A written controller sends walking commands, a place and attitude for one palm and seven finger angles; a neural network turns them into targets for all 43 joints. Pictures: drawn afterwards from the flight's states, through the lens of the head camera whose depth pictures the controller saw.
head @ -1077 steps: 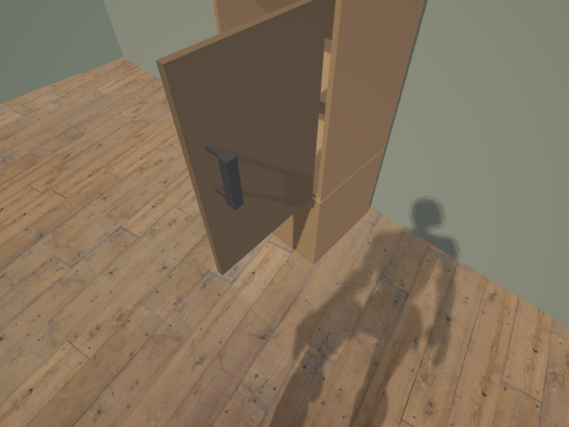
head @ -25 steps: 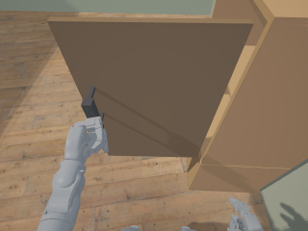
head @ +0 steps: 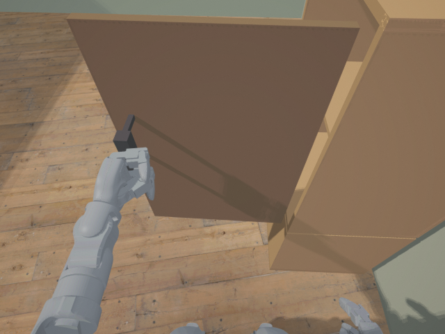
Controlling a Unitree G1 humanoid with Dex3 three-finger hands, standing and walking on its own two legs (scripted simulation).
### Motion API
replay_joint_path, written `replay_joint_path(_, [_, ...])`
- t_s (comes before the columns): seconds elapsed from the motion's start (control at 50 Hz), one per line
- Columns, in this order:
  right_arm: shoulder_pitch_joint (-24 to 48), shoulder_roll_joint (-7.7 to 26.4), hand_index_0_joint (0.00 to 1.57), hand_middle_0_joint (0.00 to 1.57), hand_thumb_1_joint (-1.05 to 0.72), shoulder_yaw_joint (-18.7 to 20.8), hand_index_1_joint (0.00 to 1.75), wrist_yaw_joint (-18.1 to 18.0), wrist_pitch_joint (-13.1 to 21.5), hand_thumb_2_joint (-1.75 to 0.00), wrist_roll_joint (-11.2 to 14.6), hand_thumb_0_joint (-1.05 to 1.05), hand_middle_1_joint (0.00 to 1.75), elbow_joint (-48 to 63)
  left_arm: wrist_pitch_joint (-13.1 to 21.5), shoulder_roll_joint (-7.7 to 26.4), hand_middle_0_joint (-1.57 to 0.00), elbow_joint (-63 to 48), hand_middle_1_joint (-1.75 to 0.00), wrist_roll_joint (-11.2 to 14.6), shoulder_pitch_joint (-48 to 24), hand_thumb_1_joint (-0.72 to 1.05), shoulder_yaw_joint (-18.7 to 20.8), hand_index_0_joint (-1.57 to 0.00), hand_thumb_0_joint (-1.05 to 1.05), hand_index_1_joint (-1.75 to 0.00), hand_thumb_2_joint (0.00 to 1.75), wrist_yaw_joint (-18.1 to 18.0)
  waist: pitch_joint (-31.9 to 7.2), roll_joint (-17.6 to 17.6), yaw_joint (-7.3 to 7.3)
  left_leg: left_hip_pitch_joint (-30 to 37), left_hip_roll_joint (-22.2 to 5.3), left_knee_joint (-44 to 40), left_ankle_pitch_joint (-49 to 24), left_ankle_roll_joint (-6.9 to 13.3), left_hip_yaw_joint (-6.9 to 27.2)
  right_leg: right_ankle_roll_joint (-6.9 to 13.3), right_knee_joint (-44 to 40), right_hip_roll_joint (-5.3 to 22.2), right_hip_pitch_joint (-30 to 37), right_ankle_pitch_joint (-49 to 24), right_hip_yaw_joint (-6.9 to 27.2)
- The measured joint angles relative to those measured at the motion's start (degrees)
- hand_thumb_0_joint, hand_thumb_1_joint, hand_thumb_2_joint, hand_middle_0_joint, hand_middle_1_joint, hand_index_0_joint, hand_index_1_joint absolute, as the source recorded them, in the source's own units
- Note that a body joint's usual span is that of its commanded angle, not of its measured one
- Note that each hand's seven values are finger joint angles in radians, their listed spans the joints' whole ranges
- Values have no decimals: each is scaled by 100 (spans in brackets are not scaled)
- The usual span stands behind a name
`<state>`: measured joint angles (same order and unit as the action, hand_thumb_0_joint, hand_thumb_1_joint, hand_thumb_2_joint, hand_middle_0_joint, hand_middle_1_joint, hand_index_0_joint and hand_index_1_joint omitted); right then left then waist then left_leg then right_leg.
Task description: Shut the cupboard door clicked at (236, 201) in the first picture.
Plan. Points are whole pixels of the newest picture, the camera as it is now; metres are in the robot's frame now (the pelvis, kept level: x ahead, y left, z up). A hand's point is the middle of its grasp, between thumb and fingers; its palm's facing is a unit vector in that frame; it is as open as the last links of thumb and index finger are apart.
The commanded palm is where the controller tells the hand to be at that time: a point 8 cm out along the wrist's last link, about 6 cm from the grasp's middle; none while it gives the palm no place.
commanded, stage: push the door shut along its arc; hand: left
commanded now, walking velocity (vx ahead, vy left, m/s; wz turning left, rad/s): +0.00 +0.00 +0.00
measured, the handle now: (135, 149) +0.44 +0.19 +0.07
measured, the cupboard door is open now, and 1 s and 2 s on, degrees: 89 75 58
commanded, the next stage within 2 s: pull the fist back off the door in 1.40 s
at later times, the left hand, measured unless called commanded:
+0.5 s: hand (172, 151) +0.43 +0.11 +0.07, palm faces -0.27 -0.96 -0.05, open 3.1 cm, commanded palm +0.43 +0.16 +0.07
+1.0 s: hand (185, 132) +0.49 +0.09 +0.07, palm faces -0.37 -0.93 -0.03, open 3.0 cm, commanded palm +0.49 +0.13 +0.07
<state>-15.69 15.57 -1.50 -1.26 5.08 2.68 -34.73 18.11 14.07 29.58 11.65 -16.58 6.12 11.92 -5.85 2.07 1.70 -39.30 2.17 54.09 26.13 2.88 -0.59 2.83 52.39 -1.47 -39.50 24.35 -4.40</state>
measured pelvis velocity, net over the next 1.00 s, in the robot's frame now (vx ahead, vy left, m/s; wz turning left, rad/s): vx -0.01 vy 0.00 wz -0.02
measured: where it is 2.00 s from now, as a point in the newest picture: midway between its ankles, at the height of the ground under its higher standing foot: outside the picture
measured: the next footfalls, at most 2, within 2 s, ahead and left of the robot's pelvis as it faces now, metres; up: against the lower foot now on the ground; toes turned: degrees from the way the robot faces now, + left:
none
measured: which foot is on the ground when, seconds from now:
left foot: down 0.00-1.00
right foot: down 0.00-1.00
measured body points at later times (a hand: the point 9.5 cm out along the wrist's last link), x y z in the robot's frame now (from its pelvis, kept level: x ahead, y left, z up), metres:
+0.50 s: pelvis -0.01 +0.01 -0.01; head +0.07 +0.00 +0.43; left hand +0.44 +0.17 +0.08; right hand +0.06 -0.26 -0.13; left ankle +0.01 +0.09 -0.69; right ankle +0.02 -0.09 -0.69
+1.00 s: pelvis -0.01 +0.00 -0.02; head +0.11 +0.01 +0.42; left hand +0.50 +0.15 +0.08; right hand +0.01 -0.27 -0.13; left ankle +0.01 +0.09 -0.69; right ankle +0.02 -0.09 -0.69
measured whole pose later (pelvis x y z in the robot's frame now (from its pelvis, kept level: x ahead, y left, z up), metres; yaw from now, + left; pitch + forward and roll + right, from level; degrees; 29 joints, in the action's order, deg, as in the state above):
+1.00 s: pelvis -0.01 +0.00 -0.02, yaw -1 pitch +20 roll -2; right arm -21.1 16.8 -1.9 -0.7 1.2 2.0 -37.7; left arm 19.3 23.4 66.6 8.9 -54.5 10.2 24.0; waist -6.0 2.1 9.3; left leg -52.6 0.9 60.0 27.0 3.0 -0.7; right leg 3.0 56.8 -2.5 -52.4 24.1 -4.7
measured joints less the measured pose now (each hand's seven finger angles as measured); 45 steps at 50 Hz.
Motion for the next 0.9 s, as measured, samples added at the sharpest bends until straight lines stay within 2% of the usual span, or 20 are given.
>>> replay_joint_path(0.12, [-37, 28, 20, 20, -90, 7, 30, 1, -9, -90, 21, 1, 30, -98, 38, 161, -132, 661, -150, -5, -629, 90, 12, -130, 2, -150, 90, 198, 16, -8, 65, -144, 9, 58, -36, 1, 31, 3, 31, 13, -120, -37, -37])
replay_joint_path(0.3, [-142, 55, 20, 20, -90, -3, 30, 41, -64, -90, 17, 1, 30, -174, 164, 209, -130, 1673, -150, -50, -1522, 90, -2, -130, 2, -150, 90, 390, 15, -6, 187, -322, 26, 108, -73, 31, 3, -20, 85, 34, -301, -77, -16])
replay_joint_path(0.52, [-303, 59, 20, 20, -90, -26, 30, 94, -192, -90, -35, 1, 30, -257, 344, 355, -130, 2818, -150, -194, -2621, 90, 134, -130, 2, -150, 90, 629, 3, -11, 415, -717, 5, 284, -45, 50, -57, -32, 262, 23, -717, -72, 31])
replay_joint_path(0.7, [-484, 71, 20, 20, -90, -33, 30, 122, -346, -90, -75, 1, 30, -183, 314, 538, -130, 3185, -150, -330, -3041, 90, 546, -130, 2, -150, 90, 794, -33, -14, 654, -911, -81, 356, 19, 47, -158, -24, 333, -63, -960, -63, 129])
replay_joint_path(0.9, [-608, 105, 20, 20, -90, -43, 30, 84, -440, -90, -64, 1, 30, -228, 223, 842, -130, 3511, -150, -301, -3441, 88, 556, -130, 0, -150, 91, 1139, -12, 0, 726, -1117, -129, 462, 68, 21, -89, 5, 360, -110, -1122, -44, 59])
